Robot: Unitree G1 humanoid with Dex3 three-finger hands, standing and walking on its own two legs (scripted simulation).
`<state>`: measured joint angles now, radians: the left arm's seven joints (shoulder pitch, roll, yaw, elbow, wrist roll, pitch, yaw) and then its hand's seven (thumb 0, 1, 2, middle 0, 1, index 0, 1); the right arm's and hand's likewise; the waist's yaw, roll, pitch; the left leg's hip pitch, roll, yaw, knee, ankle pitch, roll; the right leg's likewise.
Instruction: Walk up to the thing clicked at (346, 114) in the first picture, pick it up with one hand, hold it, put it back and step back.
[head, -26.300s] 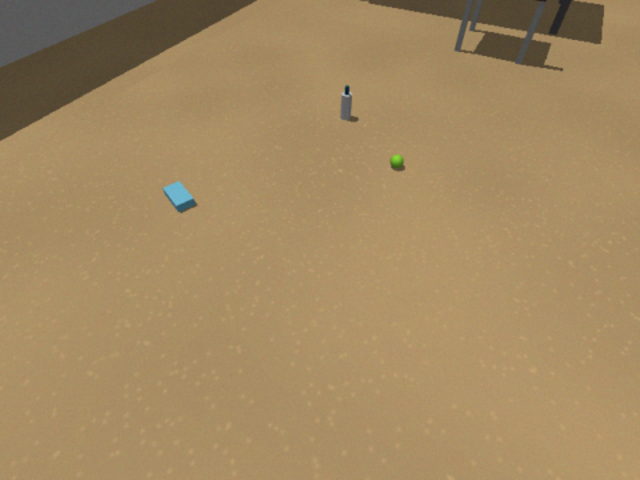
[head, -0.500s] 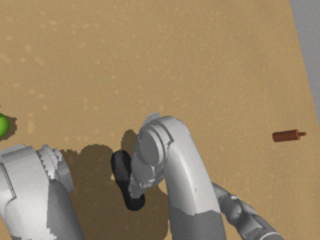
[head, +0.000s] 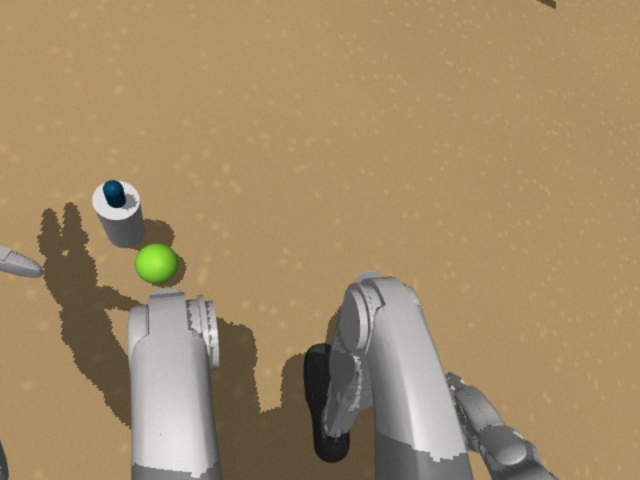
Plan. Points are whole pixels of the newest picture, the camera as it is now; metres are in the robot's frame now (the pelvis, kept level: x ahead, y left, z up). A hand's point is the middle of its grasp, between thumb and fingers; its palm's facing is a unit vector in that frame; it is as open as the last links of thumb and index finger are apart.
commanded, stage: home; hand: left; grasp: from the side
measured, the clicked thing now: (120, 212) +0.47 +0.24 -0.25
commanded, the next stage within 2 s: none
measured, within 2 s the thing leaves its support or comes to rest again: neither
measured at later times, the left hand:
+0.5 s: hand out of the picture +0.30 +0.28 +0.09, palm faces +0.20 -0.88 -0.44, open 17.3 cm
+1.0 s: hand out of the picture +0.25 +0.20 +0.29, palm faces +0.25 -0.91 -0.33, open 17.5 cm
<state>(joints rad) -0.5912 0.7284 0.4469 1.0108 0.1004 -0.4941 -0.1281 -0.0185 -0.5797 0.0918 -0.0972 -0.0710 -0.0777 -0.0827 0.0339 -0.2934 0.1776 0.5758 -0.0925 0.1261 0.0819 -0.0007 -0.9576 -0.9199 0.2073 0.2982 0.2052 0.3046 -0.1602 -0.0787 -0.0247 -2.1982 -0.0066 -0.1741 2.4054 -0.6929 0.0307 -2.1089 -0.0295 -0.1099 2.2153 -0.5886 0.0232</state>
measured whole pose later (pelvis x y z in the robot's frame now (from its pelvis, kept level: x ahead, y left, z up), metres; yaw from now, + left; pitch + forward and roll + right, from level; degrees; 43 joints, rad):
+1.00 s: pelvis +0.09 -0.02 +0.36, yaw +9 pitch +12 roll -2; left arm 0.38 0.22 0.00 0.08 -0.02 0.27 0.18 -0.01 -0.56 0.05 -0.06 -0.06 -0.06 -0.06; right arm 0.30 -0.21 0.02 0.49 0.04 -0.04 -0.18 0.01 -0.90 -0.90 0.21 0.30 0.20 0.30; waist -0.04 0.04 -0.16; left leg -0.76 0.04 -0.04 1.07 -0.52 -0.02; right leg -0.76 -0.02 -0.05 1.01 -0.46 0.01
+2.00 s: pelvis +0.10 -0.02 +0.38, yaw +9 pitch +7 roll -2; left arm 0.45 0.20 -0.01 0.03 -0.01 0.27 0.14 -0.01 -0.58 0.03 -0.05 -0.05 -0.05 -0.05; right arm 0.28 -0.20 0.03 0.52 0.01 -0.12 -0.18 0.01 -0.90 -0.90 0.21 0.30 0.20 0.30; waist -0.02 0.03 -0.11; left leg -0.58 0.04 -0.04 0.95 -0.48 -0.02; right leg -0.59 -0.02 -0.06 0.90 -0.43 0.01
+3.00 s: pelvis +0.10 -0.02 +0.38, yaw +9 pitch +7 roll -2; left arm 0.46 0.20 -0.01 0.02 -0.01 0.25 0.14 -0.01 -0.51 0.09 -0.09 -0.10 -0.08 -0.10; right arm 0.28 -0.20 0.03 0.52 0.01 -0.14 -0.18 0.01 -0.90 -0.90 0.21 0.30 0.20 0.30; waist -0.02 0.03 -0.11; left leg -0.60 0.04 -0.04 0.95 -0.48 -0.02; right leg -0.59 -0.02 -0.05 0.90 -0.42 0.01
